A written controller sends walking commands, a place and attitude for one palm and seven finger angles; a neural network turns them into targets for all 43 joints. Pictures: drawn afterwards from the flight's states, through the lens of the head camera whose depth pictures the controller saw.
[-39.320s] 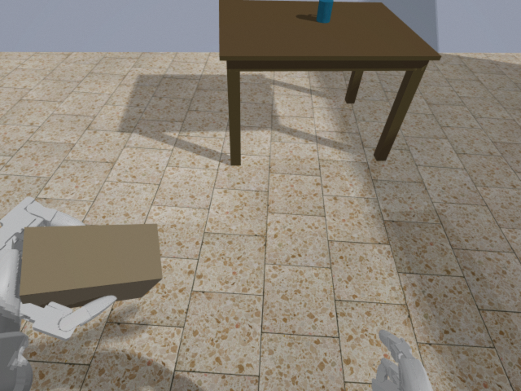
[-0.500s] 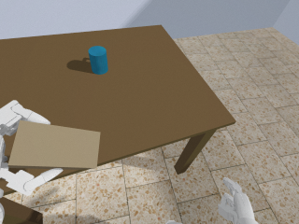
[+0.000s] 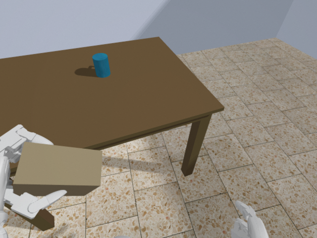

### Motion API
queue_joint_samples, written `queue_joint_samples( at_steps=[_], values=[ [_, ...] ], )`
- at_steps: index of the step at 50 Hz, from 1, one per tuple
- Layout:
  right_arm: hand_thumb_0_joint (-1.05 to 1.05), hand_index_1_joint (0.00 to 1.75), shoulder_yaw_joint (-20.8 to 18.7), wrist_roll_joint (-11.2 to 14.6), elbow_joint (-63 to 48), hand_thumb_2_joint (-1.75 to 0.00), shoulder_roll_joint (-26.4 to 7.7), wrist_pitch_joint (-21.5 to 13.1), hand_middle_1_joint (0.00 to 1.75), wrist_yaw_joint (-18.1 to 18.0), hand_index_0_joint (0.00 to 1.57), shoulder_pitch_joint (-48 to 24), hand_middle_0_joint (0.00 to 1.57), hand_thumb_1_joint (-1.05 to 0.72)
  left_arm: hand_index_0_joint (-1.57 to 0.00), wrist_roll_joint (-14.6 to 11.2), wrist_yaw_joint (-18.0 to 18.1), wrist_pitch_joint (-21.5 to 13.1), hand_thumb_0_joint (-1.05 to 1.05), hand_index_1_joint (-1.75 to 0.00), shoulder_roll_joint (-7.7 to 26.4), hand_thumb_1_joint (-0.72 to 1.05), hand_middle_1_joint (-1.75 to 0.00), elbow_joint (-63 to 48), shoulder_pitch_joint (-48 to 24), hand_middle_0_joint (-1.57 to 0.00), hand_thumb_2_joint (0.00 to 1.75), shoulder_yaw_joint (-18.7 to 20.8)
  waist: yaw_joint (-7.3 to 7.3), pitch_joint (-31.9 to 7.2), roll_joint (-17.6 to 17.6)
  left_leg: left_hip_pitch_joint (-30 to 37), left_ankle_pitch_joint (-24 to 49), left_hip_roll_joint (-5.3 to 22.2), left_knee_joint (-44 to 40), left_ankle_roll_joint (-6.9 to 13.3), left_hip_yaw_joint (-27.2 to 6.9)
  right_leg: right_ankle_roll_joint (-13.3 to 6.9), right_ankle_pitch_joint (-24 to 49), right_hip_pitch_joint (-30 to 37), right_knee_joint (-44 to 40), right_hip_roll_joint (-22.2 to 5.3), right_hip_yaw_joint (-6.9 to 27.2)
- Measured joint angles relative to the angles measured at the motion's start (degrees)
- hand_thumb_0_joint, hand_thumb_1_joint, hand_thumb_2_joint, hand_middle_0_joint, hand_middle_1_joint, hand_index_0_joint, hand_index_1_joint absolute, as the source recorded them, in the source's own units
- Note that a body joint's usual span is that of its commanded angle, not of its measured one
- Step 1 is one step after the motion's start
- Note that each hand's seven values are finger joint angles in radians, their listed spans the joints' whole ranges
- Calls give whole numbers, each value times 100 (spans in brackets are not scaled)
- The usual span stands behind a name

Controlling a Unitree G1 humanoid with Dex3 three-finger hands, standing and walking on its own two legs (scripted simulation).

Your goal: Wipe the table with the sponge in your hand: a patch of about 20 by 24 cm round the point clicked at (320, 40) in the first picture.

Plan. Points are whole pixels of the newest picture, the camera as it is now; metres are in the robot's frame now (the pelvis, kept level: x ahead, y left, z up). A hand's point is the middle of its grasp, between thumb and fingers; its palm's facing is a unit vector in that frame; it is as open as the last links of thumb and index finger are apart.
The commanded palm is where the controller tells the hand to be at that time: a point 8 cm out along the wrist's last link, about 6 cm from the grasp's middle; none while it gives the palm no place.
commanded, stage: stop stepping back and stand still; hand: left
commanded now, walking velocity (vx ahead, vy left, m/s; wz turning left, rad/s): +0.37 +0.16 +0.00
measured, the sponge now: (71, 173) +0.22 +0.18 +0.13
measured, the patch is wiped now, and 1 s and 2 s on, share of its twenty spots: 1.00 1.00 1.00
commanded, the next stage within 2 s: stand and wait in 1.90 s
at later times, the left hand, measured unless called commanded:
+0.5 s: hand out of the picture +0.05 +0.21 +0.15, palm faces +0.37 -0.85 -0.37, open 10.7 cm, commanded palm -0.02 +0.26 +0.19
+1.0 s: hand out of the picture -0.01 +0.14 +0.16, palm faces +0.30 -0.88 -0.37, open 10.7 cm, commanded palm -0.07 +0.21 +0.19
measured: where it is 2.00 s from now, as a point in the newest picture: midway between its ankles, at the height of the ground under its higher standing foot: outside the picture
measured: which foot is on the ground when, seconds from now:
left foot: up 0.00-0.12, down 0.14-0.38, up 0.40-0.56, down 0.58-0.90, up 0.92-1.00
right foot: down 0.00-0.16, up 0.18-0.36, down 0.38-0.60, up 0.62-0.88, down 0.90-1.00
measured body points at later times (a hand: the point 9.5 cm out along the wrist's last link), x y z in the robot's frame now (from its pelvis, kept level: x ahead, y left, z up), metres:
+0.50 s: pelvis -0.16 -0.03 -0.02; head -0.18 -0.04 +0.43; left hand +0.02 +0.25 +0.17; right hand -0.01 -0.26 -0.12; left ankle -0.19 +0.09 -0.68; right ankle -0.05 -0.10 -0.72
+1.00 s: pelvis -0.22 -0.08 +0.00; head -0.23 -0.08 +0.45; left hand -0.04 +0.19 +0.18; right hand -0.07 -0.32 -0.10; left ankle -0.21 +0.04 -0.67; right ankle -0.17 -0.19 -0.73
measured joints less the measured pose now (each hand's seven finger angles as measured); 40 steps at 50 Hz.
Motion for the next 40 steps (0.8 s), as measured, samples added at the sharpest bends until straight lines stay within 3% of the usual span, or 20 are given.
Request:
queue_joint_samples(
  at_steps=[3,6,7,8,10,13,15,18,19,21,24,26,28,29,30,32,34,36,38,40],
  values=[
    [1,30,-29,9,-9,-89,-150,-38,30,-94,20,162,20,-91,-70,-1,-5,119,-1,-129,108,-55,-129,202,-104,-68,103,-19,-50,-311,-100,659,-169,96,-737,150,133,14,141,-376,81,-111,-126],
    [1,30,-85,13,28,-89,-362,-171,30,-144,20,264,20,-91,-70,11,18,222,-1,-129,121,-55,-129,164,-454,-68,103,-21,-41,-442,-137,1542,-483,190,-2307,433,68,35,305,-851,272,-201,-327],
    [1,30,-105,3,15,-89,-436,-225,30,-152,20,274,20,-91,-70,12,25,214,-1,-129,120,-55,-129,77,-545,-68,103,11,-47,-439,-124,1862,-874,243,-3015,373,58,63,275,-1053,442,-228,-386],
    [1,30,-117,-15,102,-89,-362,-253,30,-156,20,225,20,-91,-70,14,37,183,-1,-129,157,-55,-129,53,-594,-68,103,96,5,-364,-367,1963,-1148,109,-3231,189,182,114,-14,-1211,717,-316,-214],
    [1,30,-73,0,175,-89,-185,-336,29,-133,20,277,20,-91,-70,61,81,148,-1,-129,77,-55,-130,124,-426,-68,103,250,204,-302,-628,2246,-762,-38,-3387,45,501,278,-1049,-1368,1891,-207,47],
    [1,30,-94,47,266,-89,-35,-624,29,-76,20,703,20,-91,-70,156,49,56,-1,-129,-105,-55,-129,488,-332,-68,103,162,113,-663,-277,2453,-322,71,-3693,40,416,339,-1502,-1380,3815,-51,-22],
    [1,30,-54,85,441,-90,10,-668,29,-42,20,920,20,-91,-70,102,-22,-1,-1,-129,-196,-55,-129,818,-657,-68,103,-6,145,-756,-12,2465,-149,193,-3865,13,228,334,-1537,-985,3569,-29,-90],
    [1,30,100,49,451,-89,34,-542,30,-60,20,995,20,-90,-70,23,-116,14,-1,-129,-147,-55,-130,1101,-1296,-68,103,-55,152,-477,235,2103,-274,322,-3294,140,-69,347,-872,110,1540,-71,-206],
    [1,30,153,47,393,-89,48,-495,30,-54,20,941,20,-90,-70,7,-133,21,-1,-129,-52,-55,-130,1083,-1472,-68,103,5,156,-343,207,1809,-456,319,-2787,276,-68,217,-1015,366,999,-89,-232],
    [1,30,161,56,468,-89,-36,-317,30,-41,20,582,20,-90,-70,-4,-182,17,-1,-129,-165,-55,-130,1125,-1649,-67,103,36,130,-25,482,1137,-519,353,-1505,435,-299,-60,-1127,144,1158,104,-394],
    [1,30,105,64,574,-89,-55,-140,30,46,20,202,20,-90,-69,-42,-291,33,-1,-129,-307,-55,-130,921,-1240,-67,103,-36,67,133,552,548,-17,154,-487,423,-190,-144,-697,-72,1058,242,-360],
    [1,30,105,68,540,-89,12,-84,30,90,20,132,20,-90,-69,-50,-325,35,-1,-129,-261,-55,-130,593,-740,-67,103,-72,6,61,376,517,81,92,-738,468,71,-141,-495,-183,864,224,-310],
    [1,30,140,47,458,-89,52,-129,30,71,20,168,20,-91,-69,-30,-287,51,-1,-129,-147,-55,-130,205,-297,-67,103,-94,11,-66,185,831,-78,98,-1703,573,309,-130,-526,-329,765,123,-412],
    [1,30,162,28,389,-89,32,-186,30,42,20,202,20,-91,-70,-17,-247,41,-1,-129,-82,-55,-130,14,-136,-67,103,-89,39,-122,147,1083,-302,118,-2350,630,351,-116,-702,-440,814,97,-499],
    [1,30,169,-6,345,-89,36,-248,30,3,20,205,20,-91,-70,-8,-195,21,-1,-129,-5,-55,-130,-119,-38,-68,103,-53,77,-139,49,1217,-643,90,-2707,550,387,-67,-1127,-591,1021,43,-503],
    [1,30,145,-27,294,-89,73,-389,30,-34,20,238,20,-91,-70,101,-107,-4,-1,-128,85,-55,-129,-89,-73,-68,103,8,169,-108,-119,1285,-299,28,-2900,455,571,98,-1687,-964,2294,21,-220],
    [1,30,117,2,321,-89,71,-556,30,-10,20,335,20,-91,-70,199,-62,-51,-1,-128,132,-55,-129,208,-325,-68,103,38,152,-164,-65,1428,208,9,-3253,398,555,206,-1618,-1161,3538,-1,-71],
    [1,30,117,56,396,-89,69,-616,30,37,20,432,20,-91,-70,190,-2,-60,-1,-128,151,-55,-129,581,-637,-68,103,64,108,-276,48,1560,495,25,-3634,392,451,286,-1410,-1146,4090,-53,-15],
    [1,30,133,96,430,-89,62,-593,30,52,20,505,20,-91,-70,141,32,-70,-1,-128,76,-55,-129,912,-895,-68,103,112,59,-353,192,1617,668,101,-3917,411,326,311,-1252,-925,3781,-152,-58],
    [1,30,166,98,397,-89,60,-530,30,42,20,532,20,-91,-70,77,55,-56,-1,-129,-32,-55,-129,1090,-987,-68,103,182,37,-349,299,1623,777,201,-4061,371,271,324,-1264,-526,2838,-245,-111]
  ],
)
